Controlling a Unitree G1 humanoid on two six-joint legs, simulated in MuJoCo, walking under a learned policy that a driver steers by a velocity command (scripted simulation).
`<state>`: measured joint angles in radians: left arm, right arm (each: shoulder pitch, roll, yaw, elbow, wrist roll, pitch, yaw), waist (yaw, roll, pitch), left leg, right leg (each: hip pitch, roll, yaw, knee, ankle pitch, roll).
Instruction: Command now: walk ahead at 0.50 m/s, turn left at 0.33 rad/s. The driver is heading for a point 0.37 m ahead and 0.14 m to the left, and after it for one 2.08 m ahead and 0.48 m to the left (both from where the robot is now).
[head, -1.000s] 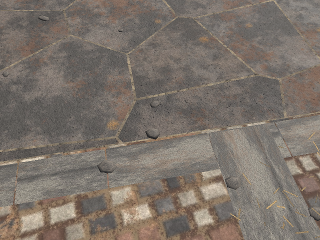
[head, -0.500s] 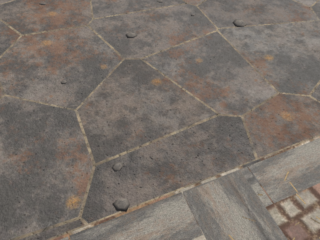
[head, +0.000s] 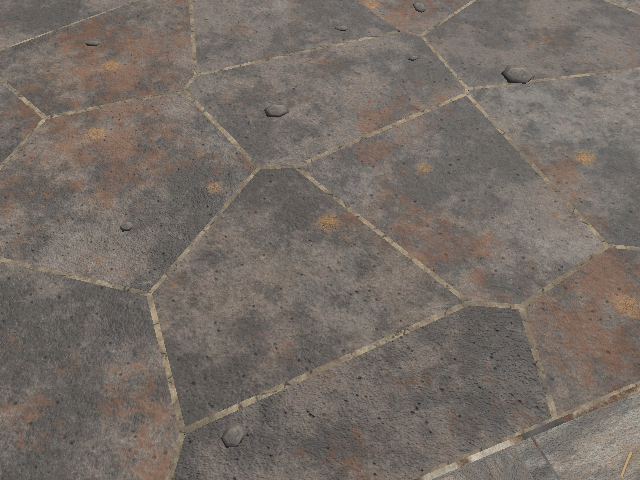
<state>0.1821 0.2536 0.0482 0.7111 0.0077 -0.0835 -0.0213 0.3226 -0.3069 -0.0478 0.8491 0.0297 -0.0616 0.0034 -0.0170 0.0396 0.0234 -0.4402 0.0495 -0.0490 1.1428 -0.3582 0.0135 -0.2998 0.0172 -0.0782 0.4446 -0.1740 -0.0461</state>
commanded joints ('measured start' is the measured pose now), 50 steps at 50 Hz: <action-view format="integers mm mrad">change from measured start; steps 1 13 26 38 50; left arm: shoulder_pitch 28 130 42 -83 -87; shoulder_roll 95 191 182 132 136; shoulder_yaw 32 65 41 22 10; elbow -15 95 -8 -39 -18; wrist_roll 4 -16 -2 -5 3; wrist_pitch -29 -1 18 60 46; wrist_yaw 1 32 52 44 27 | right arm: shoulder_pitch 12 -304 -150 -145 -115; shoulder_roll -53 -13 -128 -129 -53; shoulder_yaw -23 -7 -62 -52 -17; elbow -65 -202 -251 -226 -182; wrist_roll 1 -9 -31 -34 -46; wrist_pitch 12 18 26 77 100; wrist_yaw -4 47 11 -28 -19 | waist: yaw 10 91 33 -7 -24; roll -135 -69 -10 87 -186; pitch -38 75 -142 -143 -122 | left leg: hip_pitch -182 -261 288 191 258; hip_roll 85 55 153 93 -49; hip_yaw -56 48 -282 -261 -73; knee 4 -484 -792 -748 -663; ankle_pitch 88 378 788 494 175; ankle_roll -15 21 294 213 -33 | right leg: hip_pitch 167 338 -276 -145 70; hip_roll -278 -295 -96 -42 -185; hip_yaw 240 -73 163 151 285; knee -287 -291 781 298 -37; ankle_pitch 122 308 -257 -41 242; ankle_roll -161 -107 98 135 -51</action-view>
